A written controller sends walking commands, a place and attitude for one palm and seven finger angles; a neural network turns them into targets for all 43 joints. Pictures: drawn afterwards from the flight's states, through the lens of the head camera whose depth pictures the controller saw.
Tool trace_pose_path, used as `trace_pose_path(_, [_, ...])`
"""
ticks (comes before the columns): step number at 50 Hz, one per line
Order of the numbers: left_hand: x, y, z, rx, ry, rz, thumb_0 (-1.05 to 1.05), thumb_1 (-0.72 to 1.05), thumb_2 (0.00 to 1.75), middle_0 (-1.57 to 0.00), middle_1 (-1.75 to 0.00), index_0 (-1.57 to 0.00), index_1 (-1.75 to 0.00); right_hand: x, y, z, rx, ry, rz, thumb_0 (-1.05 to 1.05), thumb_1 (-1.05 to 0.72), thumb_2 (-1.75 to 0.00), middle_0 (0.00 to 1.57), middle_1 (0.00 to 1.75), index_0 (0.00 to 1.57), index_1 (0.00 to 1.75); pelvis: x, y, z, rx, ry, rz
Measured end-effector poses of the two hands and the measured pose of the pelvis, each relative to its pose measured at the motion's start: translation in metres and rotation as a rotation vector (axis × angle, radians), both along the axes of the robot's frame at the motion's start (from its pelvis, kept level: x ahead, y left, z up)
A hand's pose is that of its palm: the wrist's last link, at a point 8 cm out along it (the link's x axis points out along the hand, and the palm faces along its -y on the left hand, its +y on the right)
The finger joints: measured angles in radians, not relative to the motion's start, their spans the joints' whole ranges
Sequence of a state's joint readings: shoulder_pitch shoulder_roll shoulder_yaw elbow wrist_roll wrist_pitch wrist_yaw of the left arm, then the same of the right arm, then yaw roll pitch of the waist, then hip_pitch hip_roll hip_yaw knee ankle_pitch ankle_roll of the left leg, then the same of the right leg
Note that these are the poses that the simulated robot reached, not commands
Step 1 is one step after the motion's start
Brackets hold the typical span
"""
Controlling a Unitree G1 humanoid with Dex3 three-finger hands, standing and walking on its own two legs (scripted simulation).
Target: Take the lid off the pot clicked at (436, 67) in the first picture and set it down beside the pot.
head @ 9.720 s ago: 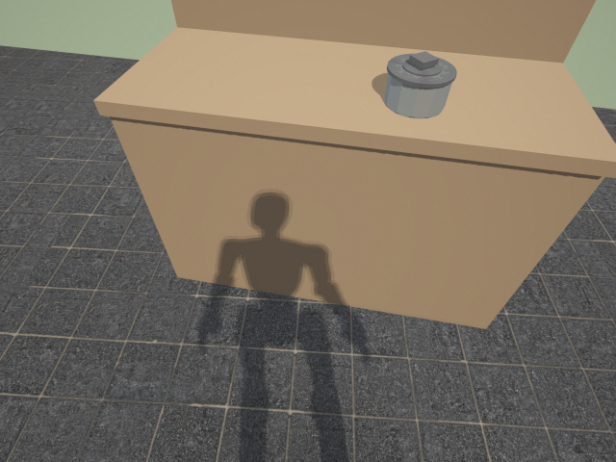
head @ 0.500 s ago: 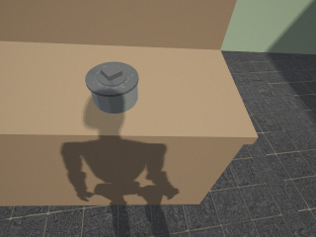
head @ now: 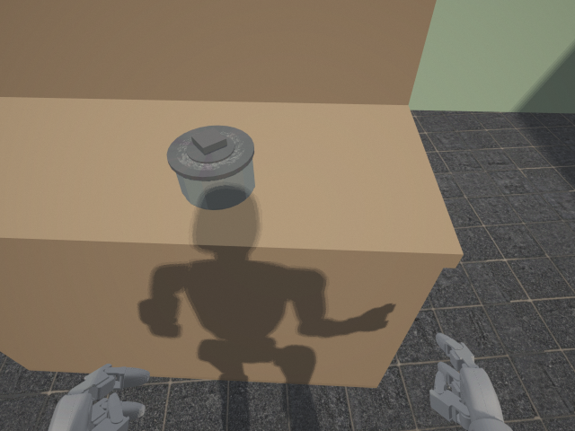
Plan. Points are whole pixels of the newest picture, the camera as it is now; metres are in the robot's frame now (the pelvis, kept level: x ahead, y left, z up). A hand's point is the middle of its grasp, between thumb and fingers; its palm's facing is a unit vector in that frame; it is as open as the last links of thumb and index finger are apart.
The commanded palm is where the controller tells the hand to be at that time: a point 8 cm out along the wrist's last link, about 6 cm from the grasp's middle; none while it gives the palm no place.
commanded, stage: lift the closed hand beside the body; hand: left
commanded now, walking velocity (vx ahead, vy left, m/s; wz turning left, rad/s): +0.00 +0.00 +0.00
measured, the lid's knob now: (209, 140) +0.55 +0.20 +0.12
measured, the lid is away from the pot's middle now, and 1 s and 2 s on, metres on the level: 0.00 0.00 0.00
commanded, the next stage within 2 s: raise the hand higher, near the body in 0.20 s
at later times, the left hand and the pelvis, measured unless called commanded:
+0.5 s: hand (106, 369) +0.17 +0.23 +0.07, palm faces +0.28 -0.84 -0.46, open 3.1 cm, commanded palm +0.11 +0.26 +0.11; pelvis +0.02 -0.01 +0.00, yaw -1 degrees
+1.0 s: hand (80, 325) +0.18 +0.24 +0.14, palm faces +0.35 -0.84 -0.41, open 3.1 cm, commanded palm +0.13 +0.27 +0.16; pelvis +0.01 +0.01 +0.00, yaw -1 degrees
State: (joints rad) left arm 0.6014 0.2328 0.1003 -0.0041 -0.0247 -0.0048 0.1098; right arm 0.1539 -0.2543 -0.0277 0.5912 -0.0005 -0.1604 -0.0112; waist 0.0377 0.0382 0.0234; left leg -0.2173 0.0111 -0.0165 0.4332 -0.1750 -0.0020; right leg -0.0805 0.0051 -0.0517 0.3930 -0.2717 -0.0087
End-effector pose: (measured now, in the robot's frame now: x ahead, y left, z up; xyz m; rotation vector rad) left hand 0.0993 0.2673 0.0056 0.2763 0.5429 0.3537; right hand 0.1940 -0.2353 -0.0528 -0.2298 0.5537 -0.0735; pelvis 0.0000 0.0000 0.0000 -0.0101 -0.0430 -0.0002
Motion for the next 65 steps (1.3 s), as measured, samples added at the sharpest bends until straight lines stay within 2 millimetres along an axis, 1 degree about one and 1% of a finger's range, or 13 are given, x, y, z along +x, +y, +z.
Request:
trace_pose_path(3, [-0.004,0.001,0.009,0.011,-0.023,0.036,0.01,0.90,0.90,-0.88,-1.04,-0.88,-1.04,0.007,-0.004,0.001,-0.030,0.008,0.026,0.01,-0.90,-0.90,0.20,0.30,0.20,0.30,0.000,-0.006,0.001,-0.003,-0.008,0.010])
trace_pose_path(9, [0.005,-0.004,0.037,0.046,-0.125,0.031,0.02,0.90,0.90,-1.12,-1.30,-1.12,-1.30,0.004,-0.006,-0.008,-0.020,0.052,0.020,0.01,-0.90,-0.90,0.20,0.30,0.20,0.30,0.007,-0.014,0.002,0.002,-0.021,0.011])
trace_pose_path(12, [0.010,-0.003,0.047,0.074,-0.140,0.016,0.02,0.90,0.90,-1.19,-1.38,-1.19,-1.38,-0.002,-0.006,-0.016,-0.002,0.087,0.002,0.01,-0.90,-0.90,0.20,0.30,0.20,0.30,0.012,-0.016,0.003,0.006,-0.025,0.004])
trace_pose_path(17, [0.021,0.000,0.077,0.157,-0.209,-0.023,0.02,0.90,0.90,-1.26,-1.45,-1.26,-1.45,-0.012,-0.006,-0.029,0.020,0.134,-0.017,0.01,-0.90,-0.90,0.20,0.30,0.20,0.30,0.019,-0.017,0.004,0.009,-0.027,-0.004])
trace_pose_path(23, [0.028,0.002,0.085,0.187,-0.210,-0.055,0.02,0.90,0.90,-1.28,-1.49,-1.29,-1.48,-0.016,-0.009,-0.036,0.031,0.162,-0.047,0.01,-0.90,-0.90,0.20,0.30,0.20,0.30,0.023,-0.014,0.004,0.011,-0.017,-0.019])
trace_pose_path(28, [0.036,0.001,0.103,0.218,-0.279,-0.092,0.02,0.90,0.90,-1.29,-1.49,-1.29,-1.49,-0.011,-0.011,-0.032,0.011,0.146,-0.052,0.01,-0.90,-0.90,0.20,0.30,0.20,0.30,0.026,-0.012,0.004,0.011,-0.012,-0.023])
trace_pose_path(32, [0.038,0.005,0.106,0.222,-0.300,-0.098,0.02,0.90,0.90,-1.29,-1.50,-1.30,-1.49,-0.003,-0.011,-0.025,0.003,0.119,-0.061,0.01,-0.90,-0.90,0.20,0.30,0.20,0.30,0.027,-0.009,0.004,0.011,-0.012,-0.029])
trace_pose_path(39, [0.045,0.006,0.126,0.238,-0.410,-0.121,0.02,0.90,0.90,-1.30,-1.50,-1.30,-1.49,0.009,-0.002,-0.013,-0.010,0.057,-0.032,0.01,-0.90,-0.90,0.20,0.30,0.20,0.30,0.025,-0.003,0.004,0.007,-0.019,-0.025])
trace_pose_path(43, [0.044,0.011,0.130,0.243,-0.438,-0.119,0.02,0.90,0.90,-1.30,-1.50,-1.30,-1.49,0.011,0.006,-0.009,0.000,0.046,-0.024,0.01,-0.90,-0.90,0.20,0.30,0.20,0.30,0.022,0.000,0.004,0.005,-0.025,-0.028])
trace_pose_path(52, [0.045,0.012,0.158,0.275,-0.576,-0.144,0.02,0.89,0.90,-1.30,-1.50,-1.30,-1.50,-0.003,0.025,-0.013,0.024,0.051,0.014,0.01,-0.90,-0.90,0.20,0.30,0.20,0.30,0.012,0.006,0.005,0.000,-0.041,-0.028])
trace_pose_path(60, [0.041,0.011,0.178,0.309,-0.674,-0.160,0.02,0.89,0.90,-1.30,-1.50,-1.30,-1.50,-0.023,0.028,-0.019,0.023,0.071,0.022,0.01,-0.90,-0.90,0.20,0.30,0.20,0.30,0.003,0.008,0.005,-0.005,-0.055,-0.030])
trace_pose_path(62, [0.043,0.008,0.182,0.504,-0.602,-0.213,0.02,0.89,0.90,-1.30,-1.49,-1.30,-1.49,-0.027,0.028,-0.021,0.014,0.094,0.046,0.01,-0.90,-0.90,0.20,0.30,0.20,0.30,-0.001,0.009,0.003,-0.002,-0.043,-0.025])
trace_pose_path(65, [0.048,0.002,0.182,0.723,-0.479,-0.284,0.01,0.86,0.92,-1.29,-1.47,-1.30,-1.46,-0.028,0.027,-0.029,0.020,0.135,0.078,0.01,-0.90,-0.90,0.20,0.30,0.20,0.30,-0.010,0.009,0.000,0.003,-0.034,-0.014])
